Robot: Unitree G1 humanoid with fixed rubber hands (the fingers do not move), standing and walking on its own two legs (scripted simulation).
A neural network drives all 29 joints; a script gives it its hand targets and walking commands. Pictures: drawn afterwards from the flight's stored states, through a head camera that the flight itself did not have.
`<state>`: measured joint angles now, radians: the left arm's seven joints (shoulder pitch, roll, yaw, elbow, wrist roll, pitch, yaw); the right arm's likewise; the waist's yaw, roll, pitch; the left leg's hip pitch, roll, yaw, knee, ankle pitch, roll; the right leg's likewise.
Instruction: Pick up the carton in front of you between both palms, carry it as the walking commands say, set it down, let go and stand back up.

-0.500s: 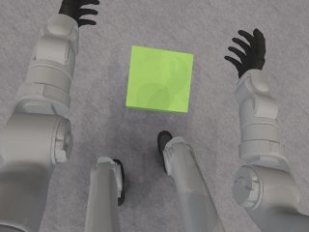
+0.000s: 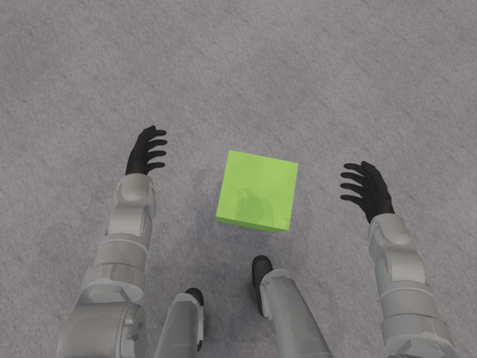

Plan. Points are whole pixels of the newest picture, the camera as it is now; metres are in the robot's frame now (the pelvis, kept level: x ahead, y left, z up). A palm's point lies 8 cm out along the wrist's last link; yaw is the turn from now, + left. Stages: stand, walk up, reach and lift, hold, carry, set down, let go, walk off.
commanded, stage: let go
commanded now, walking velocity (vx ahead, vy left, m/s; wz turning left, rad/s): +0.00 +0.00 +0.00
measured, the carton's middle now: (253, 195) +0.43 -0.12 -0.57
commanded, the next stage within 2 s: stand in 1.10 s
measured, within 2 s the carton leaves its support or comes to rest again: neither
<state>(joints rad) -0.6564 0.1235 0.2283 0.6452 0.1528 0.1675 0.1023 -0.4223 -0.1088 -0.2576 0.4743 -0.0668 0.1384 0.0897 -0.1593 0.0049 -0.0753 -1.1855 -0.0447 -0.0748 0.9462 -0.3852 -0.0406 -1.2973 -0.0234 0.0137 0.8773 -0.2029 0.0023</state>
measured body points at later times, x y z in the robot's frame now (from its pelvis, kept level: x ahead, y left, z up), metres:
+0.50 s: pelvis +0.06 +0.00 +0.07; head +0.15 +0.01 +0.51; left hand +0.32 +0.20 -0.02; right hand +0.22 -0.24 +0.00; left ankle +0.01 +0.14 -0.66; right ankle +0.09 -0.12 -0.66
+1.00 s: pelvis +0.07 +0.02 +0.08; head +0.08 +0.02 +0.53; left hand +0.26 +0.24 +0.00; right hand +0.23 -0.23 +0.00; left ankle +0.01 +0.14 -0.66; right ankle +0.09 -0.12 -0.66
